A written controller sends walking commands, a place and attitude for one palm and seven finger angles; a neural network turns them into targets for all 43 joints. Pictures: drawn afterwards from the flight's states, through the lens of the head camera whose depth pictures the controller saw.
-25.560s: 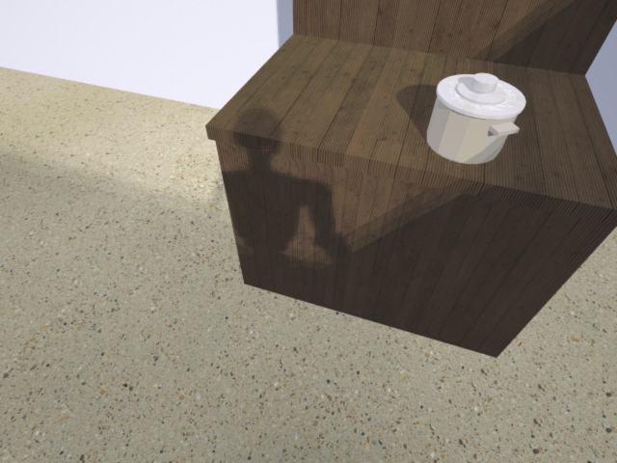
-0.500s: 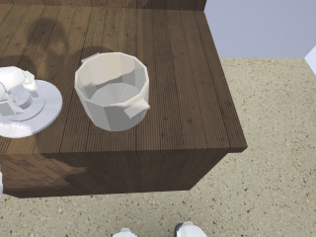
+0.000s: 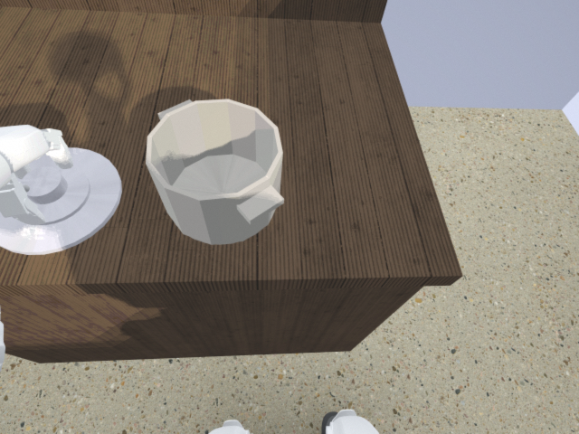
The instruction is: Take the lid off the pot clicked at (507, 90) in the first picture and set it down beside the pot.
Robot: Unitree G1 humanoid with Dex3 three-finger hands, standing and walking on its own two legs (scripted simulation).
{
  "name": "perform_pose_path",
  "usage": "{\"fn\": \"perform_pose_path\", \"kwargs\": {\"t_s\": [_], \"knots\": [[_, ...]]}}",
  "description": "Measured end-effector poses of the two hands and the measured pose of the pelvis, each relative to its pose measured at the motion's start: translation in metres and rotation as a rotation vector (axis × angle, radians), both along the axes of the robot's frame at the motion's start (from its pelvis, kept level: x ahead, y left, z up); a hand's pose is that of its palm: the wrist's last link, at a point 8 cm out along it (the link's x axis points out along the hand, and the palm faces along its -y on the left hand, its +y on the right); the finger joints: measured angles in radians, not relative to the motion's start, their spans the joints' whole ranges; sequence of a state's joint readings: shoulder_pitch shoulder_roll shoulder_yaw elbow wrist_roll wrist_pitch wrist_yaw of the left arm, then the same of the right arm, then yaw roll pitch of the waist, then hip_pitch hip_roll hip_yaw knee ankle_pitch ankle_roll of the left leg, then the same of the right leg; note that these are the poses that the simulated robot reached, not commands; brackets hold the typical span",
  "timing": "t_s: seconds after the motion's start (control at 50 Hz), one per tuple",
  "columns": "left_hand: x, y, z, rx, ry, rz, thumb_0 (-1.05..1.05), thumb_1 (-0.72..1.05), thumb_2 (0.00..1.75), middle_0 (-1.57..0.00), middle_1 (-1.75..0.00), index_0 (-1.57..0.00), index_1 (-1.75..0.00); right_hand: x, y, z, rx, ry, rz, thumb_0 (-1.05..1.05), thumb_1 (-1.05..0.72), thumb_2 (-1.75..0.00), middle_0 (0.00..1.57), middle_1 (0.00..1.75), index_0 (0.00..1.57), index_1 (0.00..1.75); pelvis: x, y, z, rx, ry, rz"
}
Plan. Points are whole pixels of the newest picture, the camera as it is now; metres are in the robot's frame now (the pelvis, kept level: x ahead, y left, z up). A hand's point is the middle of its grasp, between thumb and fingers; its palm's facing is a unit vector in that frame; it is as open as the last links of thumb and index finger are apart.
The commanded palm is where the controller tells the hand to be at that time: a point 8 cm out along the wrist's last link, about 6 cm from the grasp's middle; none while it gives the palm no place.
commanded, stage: open the fingers wide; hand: left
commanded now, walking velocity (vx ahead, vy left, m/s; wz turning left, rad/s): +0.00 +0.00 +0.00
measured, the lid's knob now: (44, 185) +0.45 +0.34 +0.04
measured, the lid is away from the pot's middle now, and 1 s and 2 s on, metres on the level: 0.24 0.24 0.24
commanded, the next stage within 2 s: raise the empty hand in 0.10 s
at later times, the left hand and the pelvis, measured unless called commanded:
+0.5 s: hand (19, 183) +0.43 +0.35 +0.07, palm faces -0.43 -0.11 -0.90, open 11.1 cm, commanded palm +0.44 +0.33 +0.13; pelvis +0.01 +0.02 +0.01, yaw +0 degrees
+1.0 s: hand (3, 147) +0.44 +0.34 +0.12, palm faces -0.35 -0.09 -0.93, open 11.0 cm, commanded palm +0.44 +0.33 +0.19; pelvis +0.02 +0.02 +0.02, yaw +2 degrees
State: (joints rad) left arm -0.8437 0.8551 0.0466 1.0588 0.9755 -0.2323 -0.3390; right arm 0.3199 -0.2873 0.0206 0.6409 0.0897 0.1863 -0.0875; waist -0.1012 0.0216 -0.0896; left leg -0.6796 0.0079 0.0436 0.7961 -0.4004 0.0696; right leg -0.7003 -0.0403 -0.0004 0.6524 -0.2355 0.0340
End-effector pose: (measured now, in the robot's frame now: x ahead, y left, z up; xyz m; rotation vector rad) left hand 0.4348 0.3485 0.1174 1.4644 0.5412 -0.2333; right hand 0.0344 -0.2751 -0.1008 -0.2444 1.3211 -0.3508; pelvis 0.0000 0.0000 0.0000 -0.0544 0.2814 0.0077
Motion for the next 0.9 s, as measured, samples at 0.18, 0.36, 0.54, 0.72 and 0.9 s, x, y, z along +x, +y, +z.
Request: {"fn": "perform_pose_path", "kwargs": {"t_s": [0.18, 0.36, 0.54, 0.72, 0.9], "knots": [[0.003, 0.004, -0.002, -0.033, -0.005, -0.001, -0.01, 0.02, 0.56, -0.34, -0.96, -0.34, -0.94, 0.006, 0.005, 0.002, 0.002, 0.002, 0.007, 0.0, -0.9, -0.9, 0.2, 0.3, 0.2, 0.3, 0.004, 0.005, 0.001, -0.004, -0.001, 0.0], [0.006, 0.002, -0.001, -0.018, -0.022, -0.038, -0.01, -0.02, 0.55, -0.33, -0.93, -0.33, -0.93, 0.009, 0.014, 0.003, 0.01, 0.0, -0.011, 0.0, -0.9, -0.9, 0.2, 0.3, 0.2, 0.3, 0.009, 0.013, 0.004, -0.008, -0.01, -0.003], [-0.002, 0.005, 0.011, -0.022, -0.062, -0.029, 0.0, 0.02, 0.55, -0.33, -0.93, -0.33, -0.92, 0.021, 0.026, 0.009, 0.036, -0.012, 0.006, 0.0, -0.9, -0.9, 0.2, 0.3, 0.2, 0.3, 0.014, 0.018, 0.013, -0.01, -0.052, 0.014], [0.002, -0.001, 0.029, -0.006, -0.076, -0.043, 0.0, 0.04, 0.55, -0.33, -0.92, -0.33, -0.92, 0.044, 0.032, 0.013, 0.042, -0.071, 0.051, 0.0, -0.9, -0.9, 0.2, 0.3, 0.2, 0.3, 0.016, 0.022, 0.017, -0.006, -0.079, 0.025], [0.009, -0.008, 0.052, 0.006, -0.116, -0.051, 0.0, 0.04, 0.55, -0.33, -0.92, -0.33, -0.92, 0.058, 0.034, 0.018, 0.061, -0.119, 0.068, 0.0, -0.9, -0.9, 0.2, 0.3, 0.2, 0.3, 0.019, 0.023, 0.022, -0.001, -0.097, 0.026]]}}
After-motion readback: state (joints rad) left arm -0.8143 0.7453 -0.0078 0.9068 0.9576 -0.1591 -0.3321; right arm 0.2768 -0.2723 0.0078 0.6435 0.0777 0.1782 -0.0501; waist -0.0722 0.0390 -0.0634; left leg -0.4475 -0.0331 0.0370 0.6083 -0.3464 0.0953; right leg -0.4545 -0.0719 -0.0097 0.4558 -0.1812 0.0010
